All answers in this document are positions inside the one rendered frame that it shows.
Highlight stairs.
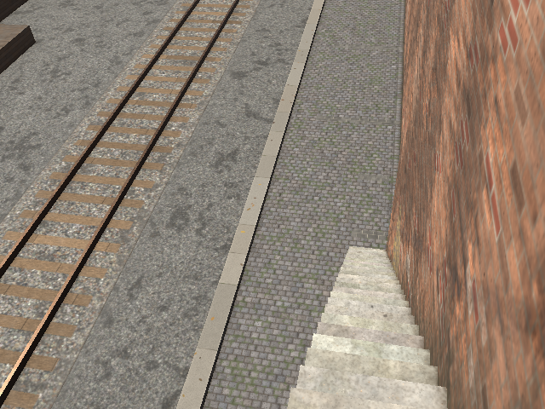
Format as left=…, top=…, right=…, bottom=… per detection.
left=287, top=246, right=448, bottom=409

